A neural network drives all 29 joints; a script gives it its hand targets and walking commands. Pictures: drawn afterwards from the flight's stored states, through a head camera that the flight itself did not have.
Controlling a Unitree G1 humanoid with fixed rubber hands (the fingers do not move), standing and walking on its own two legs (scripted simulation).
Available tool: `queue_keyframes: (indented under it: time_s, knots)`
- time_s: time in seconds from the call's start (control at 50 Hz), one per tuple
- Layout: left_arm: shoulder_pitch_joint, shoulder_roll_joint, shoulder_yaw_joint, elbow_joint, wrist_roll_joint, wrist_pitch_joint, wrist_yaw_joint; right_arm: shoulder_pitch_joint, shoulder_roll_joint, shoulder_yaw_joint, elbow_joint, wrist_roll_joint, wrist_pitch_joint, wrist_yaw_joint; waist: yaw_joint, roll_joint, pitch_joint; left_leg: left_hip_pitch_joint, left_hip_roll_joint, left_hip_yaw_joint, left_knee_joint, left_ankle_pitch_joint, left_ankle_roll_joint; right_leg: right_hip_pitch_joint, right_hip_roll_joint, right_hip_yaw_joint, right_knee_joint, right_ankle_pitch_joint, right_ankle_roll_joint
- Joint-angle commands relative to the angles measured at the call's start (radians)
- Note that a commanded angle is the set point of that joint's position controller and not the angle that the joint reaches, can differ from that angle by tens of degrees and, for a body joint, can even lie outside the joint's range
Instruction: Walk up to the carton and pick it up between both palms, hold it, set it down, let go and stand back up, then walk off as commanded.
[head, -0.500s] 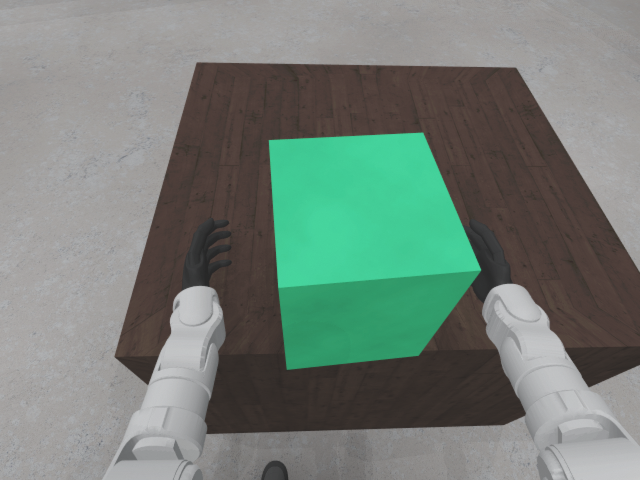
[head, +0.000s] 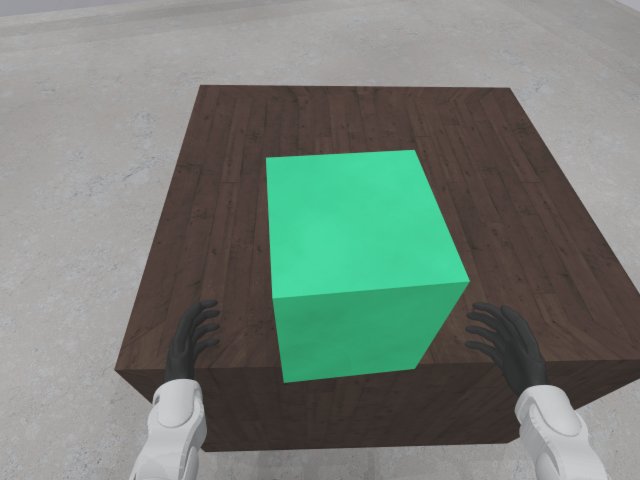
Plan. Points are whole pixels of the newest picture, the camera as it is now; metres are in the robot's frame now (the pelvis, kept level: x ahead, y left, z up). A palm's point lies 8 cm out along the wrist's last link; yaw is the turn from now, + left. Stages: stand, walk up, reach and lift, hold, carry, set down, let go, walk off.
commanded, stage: set down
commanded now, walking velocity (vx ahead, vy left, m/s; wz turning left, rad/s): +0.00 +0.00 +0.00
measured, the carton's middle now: (346, 271) +0.39 +0.00 +0.02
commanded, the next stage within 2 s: let go in 1.80 s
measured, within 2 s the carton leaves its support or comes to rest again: neither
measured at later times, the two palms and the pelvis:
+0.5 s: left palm (177, 403) +0.22 +0.21 -0.03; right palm (526, 423) +0.21 -0.21 -0.01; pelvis +0.01 +0.00 +0.00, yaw +0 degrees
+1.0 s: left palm (173, 397) +0.22 +0.22 -0.04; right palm (511, 425) +0.21 -0.20 -0.04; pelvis +0.03 +0.00 +0.00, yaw +1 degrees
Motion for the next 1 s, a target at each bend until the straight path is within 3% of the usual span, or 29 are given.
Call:
queue_keyframes:
  time_s: [0.0, 0.02, 0.06, 0.08, 0.1, 0.12, 0.18, 0.2, 0.22, 0.24, 0.34, 0.36, 0.4, 0.42, 0.44, 0.46, 0.48, 0.5, 0.52, 0.54, 0.62, 0.64, 0.66, 0.7, 0.78, 0.82, 0.86, 0.9, 0.98]
  knots:
    - [-0.114, 0.106, -0.068, -0.362, -0.152, -0.125, 0.022, -0.073, -0.168, 0.003, -0.383, 0.041, -0.119, 0.015, 0.012, -0.082, -0.300, 0.346, -0.003, -0.044, -0.027, -0.057, 0.034, 0.239, -0.102, 0.199, -0.129, -0.010, 0.064]
    - [-0.200, 0.108, -0.067, -0.343, -0.158, -0.113, 0.024, -0.157, -0.181, -0.014, -0.385, 0.034, -0.106, 0.015, -0.007, -0.077, -0.292, 0.292, -0.007, -0.040, -0.018, -0.081, 0.038, 0.221, -0.103, 0.207, -0.115, -0.052, 0.068]
    - [-0.117, 0.085, -0.085, -0.349, -0.150, -0.115, 0.023, -0.038, -0.145, 0.007, -0.354, 0.042, -0.103, 0.008, 0.017, -0.063, -0.268, 0.314, -0.008, -0.035, -0.030, -0.052, 0.032, 0.261, -0.120, 0.227, -0.135, -0.058, 0.070]
    - [-0.057, 0.092, -0.073, -0.353, -0.148, -0.114, 0.020, 0.007, -0.163, -0.004, -0.397, 0.030, -0.112, 0.004, 0.016, -0.115, -0.255, 0.332, -0.009, -0.033, -0.015, -0.020, 0.033, 0.256, -0.119, 0.230, -0.139, -0.027, 0.070]
    - [0.016, 0.071, -0.077, -0.393, -0.137, -0.113, 0.018, 0.075, -0.149, 0.010, -0.397, 0.053, -0.113, 0.008, 0.011, -0.075, -0.238, 0.345, -0.011, -0.034, -0.015, 0.011, 0.029, 0.281, -0.115, 0.231, -0.140, -0.001, 0.073]
    - [-0.064, 0.084, -0.070, -0.349, -0.141, -0.114, 0.016, -0.010, -0.141, 0.014, -0.411, 0.042, -0.118, -0.002, 0.033, -0.085, -0.233, 0.319, -0.021, -0.018, -0.018, -0.023, 0.031, 0.260, -0.114, 0.238, -0.143, -0.005, 0.080]
    - [0.007, 0.095, -0.047, -0.355, -0.128, -0.112, 0.018, 0.078, -0.126, 0.024, -0.448, 0.041, -0.117, -0.012, 0.060, -0.115, -0.207, 0.340, -0.022, -0.004, -0.016, -0.005, 0.033, 0.261, -0.125, 0.245, -0.148, -0.006, 0.092]
    - [0.025, 0.085, -0.047, -0.383, -0.123, -0.114, 0.023, 0.087, -0.134, 0.018, -0.447, 0.054, -0.121, -0.011, 0.067, -0.074, -0.206, 0.358, -0.024, -0.002, -0.017, 0.025, 0.024, 0.271, -0.117, 0.234, -0.138, 0.020, 0.090]
    - [0.058, 0.083, -0.071, -0.379, -0.128, -0.109, 0.019, 0.135, -0.135, 0.008, -0.448, 0.037, -0.119, -0.011, 0.037, -0.097, -0.197, 0.385, -0.021, -0.013, -0.025, -0.004, 0.020, 0.255, -0.104, 0.220, -0.154, 0.005, 0.081]
    - [0.017, 0.093, -0.069, -0.368, -0.134, -0.114, 0.023, 0.083, -0.133, -0.007, -0.448, 0.019, -0.123, -0.017, 0.051, -0.092, -0.178, 0.393, -0.012, -0.017, -0.033, -0.027, 0.016, 0.208, -0.094, 0.200, -0.160, -0.085, 0.077]
    - [0.023, 0.088, -0.107, -0.319, -0.127, -0.086, 0.021, 0.134, -0.094, -0.002, -0.341, -0.011, -0.081, -0.010, 0.003, -0.045, -0.082, 0.439, -0.017, -0.004, -0.034, -0.070, 0.014, 0.132, -0.099, 0.197, -0.182, -0.113, 0.061]
    - [0.036, 0.107, -0.091, -0.417, -0.127, -0.103, 0.035, 0.139, -0.106, 0.000, -0.420, 0.019, -0.098, -0.005, 0.035, -0.026, -0.101, 0.444, -0.013, -0.006, -0.027, -0.024, 0.014, 0.131, -0.102, 0.197, -0.181, -0.082, 0.058]
    - [0.017, 0.081, -0.106, -0.302, -0.102, -0.069, 0.026, 0.137, -0.104, -0.031, -0.303, -0.026, -0.069, -0.008, -0.004, -0.019, -0.031, 0.474, -0.008, -0.013, -0.040, -0.117, 0.011, 0.092, -0.097, 0.190, -0.193, -0.163, 0.050]
    - [-0.003, 0.095, -0.104, -0.380, -0.124, -0.080, 0.031, 0.115, -0.089, -0.025, -0.363, -0.008, -0.080, -0.003, 0.011, -0.028, -0.083, 0.465, -0.007, -0.016, -0.039, -0.126, 0.013, 0.099, -0.096, 0.189, -0.193, -0.177, 0.055]
    - [-0.003, 0.113, -0.094, -0.286, -0.127, -0.070, 0.019, 0.117, -0.077, -0.017, -0.312, -0.031, -0.065, -0.009, 0.005, -0.054, -0.071, 0.455, -0.011, -0.002, -0.038, -0.155, 0.021, 0.096, -0.104, 0.197, -0.197, -0.206, 0.058]
    - [-0.028, 0.138, -0.086, -0.323, -0.145, -0.079, 0.019, 0.105, -0.081, -0.032, -0.384, -0.042, -0.069, -0.015, 0.016, -0.079, -0.106, 0.472, -0.012, -0.009, -0.039, -0.158, 0.022, 0.085, -0.111, 0.193, -0.189, -0.211, 0.062]
    - [0.001, 0.122, -0.101, -0.288, -0.134, -0.072, 0.014, 0.119, -0.076, -0.017, -0.349, -0.039, -0.062, -0.012, -0.004, -0.072, -0.089, 0.454, -0.012, -0.002, -0.039, -0.141, 0.027, 0.104, -0.113, 0.201, -0.192, -0.185, 0.061]
    - [0.025, 0.138, -0.081, -0.318, -0.129, -0.072, 0.011, 0.145, -0.075, -0.017, -0.367, -0.052, -0.065, -0.021, 0.012, -0.054, -0.108, 0.453, -0.019, 0.001, -0.027, -0.096, 0.024, 0.122, -0.116, 0.207, -0.182, -0.149, 0.063]
    - [0.050, 0.135, -0.075, -0.220, -0.092, -0.052, 0.000, 0.177, -0.065, -0.005, -0.271, -0.069, -0.049, -0.031, -0.013, -0.040, -0.062, 0.445, -0.026, 0.008, -0.022, -0.115, 0.021, 0.132, -0.114, 0.220, -0.188, -0.124, 0.060]
    - [0.043, 0.151, -0.050, -0.279, -0.103, -0.069, -0.001, 0.180, -0.067, 0.001, -0.317, -0.064, -0.063, -0.037, 0.014, -0.050, -0.099, 0.456, -0.029, 0.011, -0.015, -0.066, 0.024, 0.155, -0.119, 0.217, -0.175, -0.075, 0.065]
    - [0.058, 0.165, -0.026, -0.266, -0.109, -0.072, -0.021, 0.175, -0.044, 0.015, -0.329, -0.068, -0.073, -0.048, 0.026, -0.071, -0.101, 0.446, -0.035, 0.022, -0.014, -0.048, 0.031, 0.171, -0.127, 0.219, -0.170, -0.020, 0.080]
    - [0.068, 0.152, -0.055, -0.172, -0.105, -0.052, -0.038, 0.182, -0.035, 0.008, -0.231, -0.089, -0.062, -0.049, -0.009, -0.050, -0.045, 0.474, -0.032, 0.026, -0.021, -0.072, 0.028, 0.122, -0.116, 0.200, -0.190, -0.038, 0.075]
    - [0.071, 0.149, -0.032, -0.235, -0.094, -0.055, -0.032, 0.186, -0.041, 0.004, -0.265, -0.083, -0.069, -0.045, 0.021, -0.027, -0.079, 0.498, -0.016, 0.009, -0.020, -0.049, 0.017, 0.123, -0.113, 0.196, -0.189, -0.088, 0.069]
    - [0.110, 0.195, -0.019, -0.220, -0.106, -0.059, -0.050, 0.221, -0.025, 0.019, -0.289, -0.093, -0.077, -0.062, 0.014, -0.073, -0.114, 0.460, -0.036, 0.028, -0.002, -0.007, 0.030, 0.193, -0.118, 0.204, -0.174, 0.068, 0.075]
    - [0.194, 0.195, 0.011, -0.212, -0.093, -0.077, -0.080, 0.268, -0.028, 0.041, -0.274, -0.078, -0.115, -0.071, 0.021, -0.075, -0.160, 0.463, -0.048, 0.023, 0.004, 0.059, 0.023, 0.266, -0.130, 0.204, -0.146, 0.358, 0.100]
    - [0.196, 0.180, -0.012, -0.143, -0.076, -0.074, -0.087, 0.256, -0.055, 0.027, -0.189, -0.095, -0.110, -0.066, 0.004, -0.066, -0.131, 0.510, -0.036, 0.021, 0.005, 0.083, 0.015, 0.206, -0.097, 0.167, -0.152, 0.282, 0.084]
    - [0.209, 0.188, -0.007, -0.246, -0.077, -0.089, -0.076, 0.283, -0.068, 0.019, -0.235, -0.075, -0.135, -0.061, 0.022, -0.037, -0.162, 0.567, -0.033, 0.024, 0.019, 0.157, 0.012, 0.182, -0.067, 0.136, -0.151, 0.305, 0.069]
    - [0.215, 0.180, -0.013, -0.182, -0.064, -0.077, -0.082, 0.283, -0.053, 0.032, -0.134, -0.083, -0.131, -0.055, 0.014, -0.009, -0.133, 0.571, -0.034, 0.016, 0.025, 0.157, 0.010, 0.168, -0.065, 0.136, -0.151, 0.295, 0.063]
    - [0.225, 0.200, 0.002, -0.162, -0.058, -0.069, -0.089, 0.272, -0.071, 0.019, -0.146, -0.095, -0.138, -0.053, 0.008, -0.030, -0.144, 0.642, -0.019, 0.006, 0.020, 0.179, 0.018, 0.125, -0.053, 0.118, -0.169, 0.276, 0.062]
